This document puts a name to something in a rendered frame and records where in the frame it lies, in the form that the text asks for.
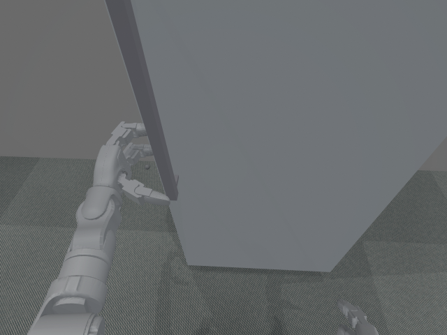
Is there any robot left upper arm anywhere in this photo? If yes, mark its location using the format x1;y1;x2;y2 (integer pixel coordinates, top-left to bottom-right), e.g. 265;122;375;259
30;313;105;335

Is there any fridge door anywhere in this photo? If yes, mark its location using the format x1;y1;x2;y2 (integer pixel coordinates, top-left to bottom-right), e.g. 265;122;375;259
104;0;447;272

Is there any robot left hand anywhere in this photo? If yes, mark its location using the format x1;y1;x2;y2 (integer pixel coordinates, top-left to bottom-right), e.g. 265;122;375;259
93;121;170;206

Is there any handle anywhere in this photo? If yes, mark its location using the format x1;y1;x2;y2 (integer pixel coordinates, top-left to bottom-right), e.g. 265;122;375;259
105;0;179;201

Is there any robot left forearm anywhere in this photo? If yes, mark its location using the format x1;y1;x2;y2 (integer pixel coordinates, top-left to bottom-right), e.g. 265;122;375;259
27;186;123;335

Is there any robot right hand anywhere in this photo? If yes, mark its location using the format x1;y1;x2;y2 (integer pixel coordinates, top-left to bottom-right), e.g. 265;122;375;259
336;299;379;335

